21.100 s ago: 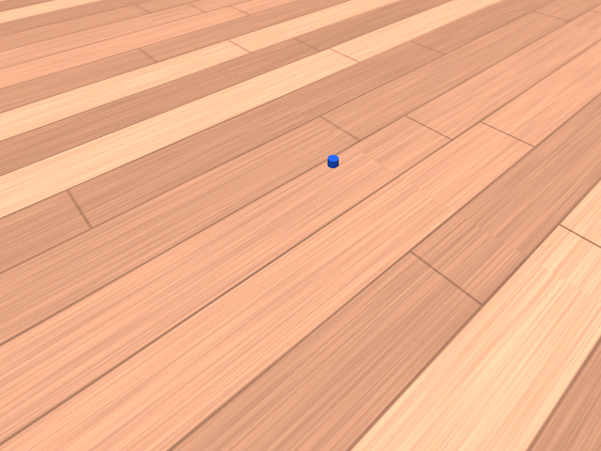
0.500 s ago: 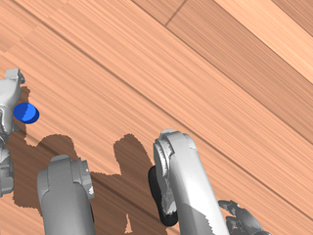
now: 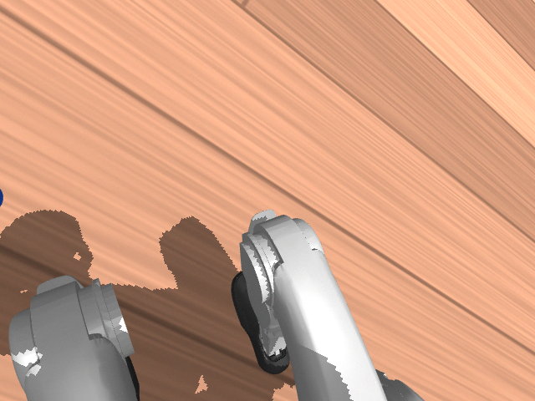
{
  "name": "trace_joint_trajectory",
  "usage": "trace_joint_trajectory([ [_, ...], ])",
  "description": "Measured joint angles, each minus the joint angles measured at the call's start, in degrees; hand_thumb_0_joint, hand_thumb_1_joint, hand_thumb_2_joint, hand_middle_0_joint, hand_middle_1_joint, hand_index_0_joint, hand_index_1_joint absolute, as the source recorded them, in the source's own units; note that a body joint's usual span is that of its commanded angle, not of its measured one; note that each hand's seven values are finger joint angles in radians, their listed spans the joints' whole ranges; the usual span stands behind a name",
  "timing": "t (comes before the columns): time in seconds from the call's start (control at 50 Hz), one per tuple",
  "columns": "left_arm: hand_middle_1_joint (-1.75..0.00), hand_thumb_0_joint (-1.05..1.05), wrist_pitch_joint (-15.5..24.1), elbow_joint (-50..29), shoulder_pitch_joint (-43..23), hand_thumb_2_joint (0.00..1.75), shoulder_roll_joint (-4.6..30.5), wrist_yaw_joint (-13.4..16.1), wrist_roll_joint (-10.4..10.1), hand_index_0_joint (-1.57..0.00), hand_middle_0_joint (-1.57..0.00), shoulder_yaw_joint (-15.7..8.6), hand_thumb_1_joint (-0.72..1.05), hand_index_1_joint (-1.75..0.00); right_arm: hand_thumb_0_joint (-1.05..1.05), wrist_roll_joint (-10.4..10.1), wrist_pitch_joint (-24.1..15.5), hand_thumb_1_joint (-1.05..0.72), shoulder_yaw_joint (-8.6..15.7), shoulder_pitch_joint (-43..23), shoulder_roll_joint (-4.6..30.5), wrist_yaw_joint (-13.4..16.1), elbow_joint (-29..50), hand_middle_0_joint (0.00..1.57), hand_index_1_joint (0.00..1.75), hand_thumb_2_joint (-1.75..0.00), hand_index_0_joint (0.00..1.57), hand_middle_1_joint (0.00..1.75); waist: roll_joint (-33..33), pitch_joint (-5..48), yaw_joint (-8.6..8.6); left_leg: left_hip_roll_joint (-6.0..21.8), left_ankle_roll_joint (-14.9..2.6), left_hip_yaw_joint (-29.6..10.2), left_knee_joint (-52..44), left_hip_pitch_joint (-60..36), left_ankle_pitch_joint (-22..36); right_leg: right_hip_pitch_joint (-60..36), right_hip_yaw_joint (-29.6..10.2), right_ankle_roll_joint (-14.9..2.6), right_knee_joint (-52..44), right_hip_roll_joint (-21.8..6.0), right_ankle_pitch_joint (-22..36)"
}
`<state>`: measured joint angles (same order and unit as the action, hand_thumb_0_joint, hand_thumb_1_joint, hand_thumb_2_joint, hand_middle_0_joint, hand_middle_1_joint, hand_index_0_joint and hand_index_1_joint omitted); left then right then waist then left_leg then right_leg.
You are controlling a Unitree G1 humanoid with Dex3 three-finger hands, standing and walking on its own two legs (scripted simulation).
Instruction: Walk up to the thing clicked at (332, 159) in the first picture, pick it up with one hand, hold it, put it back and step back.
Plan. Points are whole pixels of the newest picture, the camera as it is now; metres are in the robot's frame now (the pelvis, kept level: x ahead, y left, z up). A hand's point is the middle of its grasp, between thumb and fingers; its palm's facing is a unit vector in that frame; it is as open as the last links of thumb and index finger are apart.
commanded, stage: rest palm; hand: left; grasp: from above
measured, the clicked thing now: out of the picture +0.46 +0.29 -0.28
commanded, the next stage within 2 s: close in 0.54 s
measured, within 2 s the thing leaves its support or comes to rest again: neither
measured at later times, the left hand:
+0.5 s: hand out of the picture +0.45 +0.29 -0.24, palm faces -0.43 -0.14 -0.89, open 13.9 cm
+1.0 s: hand out of the picture +0.45 +0.28 -0.26, palm faces -0.43 -0.14 -0.89, open 12.2 cm
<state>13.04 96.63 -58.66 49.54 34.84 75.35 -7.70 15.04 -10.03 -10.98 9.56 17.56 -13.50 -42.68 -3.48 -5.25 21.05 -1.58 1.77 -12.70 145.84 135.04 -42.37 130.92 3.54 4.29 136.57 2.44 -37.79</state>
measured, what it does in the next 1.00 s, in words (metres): stands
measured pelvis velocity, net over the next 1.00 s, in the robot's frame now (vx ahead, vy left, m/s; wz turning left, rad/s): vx -0.01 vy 0.01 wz -0.06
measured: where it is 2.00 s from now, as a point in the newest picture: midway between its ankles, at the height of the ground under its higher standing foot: (201, 376)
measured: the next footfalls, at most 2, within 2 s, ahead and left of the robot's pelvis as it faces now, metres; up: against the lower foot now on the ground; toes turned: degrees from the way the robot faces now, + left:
none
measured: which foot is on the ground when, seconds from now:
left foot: down 0.00-1.00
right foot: down 0.00-1.00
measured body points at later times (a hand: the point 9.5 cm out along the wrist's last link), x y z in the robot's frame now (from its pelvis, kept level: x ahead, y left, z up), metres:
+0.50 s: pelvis +0.00 +0.01 +0.00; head +0.26 +0.12 +0.34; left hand +0.47 +0.29 -0.19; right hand +0.03 -0.25 -0.06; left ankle +0.06 +0.13 -0.27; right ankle +0.11 -0.14 -0.27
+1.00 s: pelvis -0.01 +0.01 +0.00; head +0.27 +0.13 +0.33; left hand +0.47 +0.29 -0.21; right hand +0.02 -0.24 -0.05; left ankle +0.06 +0.13 -0.27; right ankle +0.11 -0.14 -0.27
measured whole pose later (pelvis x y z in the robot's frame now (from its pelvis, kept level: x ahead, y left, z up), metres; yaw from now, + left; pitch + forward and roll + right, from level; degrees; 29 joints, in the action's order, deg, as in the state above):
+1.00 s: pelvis -0.01 +0.01 +0.00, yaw -3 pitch +26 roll -16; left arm 11.3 104.8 -62.3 55.6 40.0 74.9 -5.8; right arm 17.1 -17.4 -17.4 5.4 20.5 -19.4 -40.1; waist -7.3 -10.6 23.7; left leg -1.3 0.6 -16.0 148.8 133.7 -42.6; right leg 127.6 6.5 4.9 135.8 3.4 -36.6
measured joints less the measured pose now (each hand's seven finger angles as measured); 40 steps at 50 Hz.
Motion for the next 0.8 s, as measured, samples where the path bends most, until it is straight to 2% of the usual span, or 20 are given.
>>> trace_joint_trajectory([
  [0.04, -1.01, 0.0, 0.0, 0.7, -0.2, 0.96, 0.4, 0.7, 0.2, -0.09, -0.09, -0.7, -0.48, -1.0, 0.0, 0.3, -0.3, -0.9, -0.2, -0.3, 0.1, -0.4, 0.2, 0.2, 0.3, -0.9, 0.21, 0.3, -0.1, -0.1, 0.21, 0.0, -0.04, -0.3, 0.3, 0.0, -0.2, -0.1, 0.2, 0.09, 0.1, 0.1, -0.1],
  [0.2, -1.0, 0.0, -0.8, 3.7, -1.5, 0.97, 1.8, 2.0, 0.6, -0.09, -0.09, -0.8, -0.48, -0.99, 0.0, 1.1, -1.6, -0.9, -0.8, -1.9, 0.8, -1.6, 0.9, 0.2, 0.3, -0.9, 0.2, 0.3, -0.8, -0.8, 0.9, 0.1, -0.37, -0.8, 1.0, -0.3, -0.5, -0.8, 0.7, 0.18, 0.1, 0.2, -0.2],
  [0.5, -1.02, 0.0, -0.2, 7.3, -2.8, 0.96, 4.0, 4.5, 1.6, -0.1, -0.1, 1.0, -0.47, -1.01, 0.0, 2.2, -3.3, -0.9, -3.5, -3.4, 1.6, -3.1, 1.2, 0.2, 0.3, -0.9, 0.2, 0.3, -2.4, -2.3, 1.67, 0.1, -0.99, -1.9, 2.0, -0.6, -0.1, -2.1, 1.8, 0.15, -0.3, 0.6, 0.5],
  [0.68, -1.02, 0.0, -1.5, 8.2, -3.4, 0.94, 4.6, 5.4, 1.2, -0.12, -0.11, 1.7, -0.46, -1.01, 0.0, 2.5, -5.1, -0.91, -4.7, -3.8, 1.9, -4.5, 1.6, 0.2, 0.3, -0.9, 0.2, 0.3, -2.9, -3.2, 2.24, 0.1, -1.37, -2.4, 2.7, -0.6, 0.0, -2.5, 2.3, 0.13, -0.4, 0.8, 0.8],
  [0.8, -1.02, 0.0, -1.9, 8.4, -3.7, 0.87, 5.2, 5.5, 0.7, -0.18, -0.16, 1.5, -0.36, -0.99, 0.0, 2.5, -6.2, -0.91, -5.4, -4.0, 2.3, -5.4, 2.2, 0.2, 0.3, -0.9, 0.2, 0.3, -3.2, -4.1, 2.52, 0.2, -1.43, -2.7, 2.9, -0.7, -0.1, -2.8, 2.5, 0.29, -0.5, 0.8, 0.9],
])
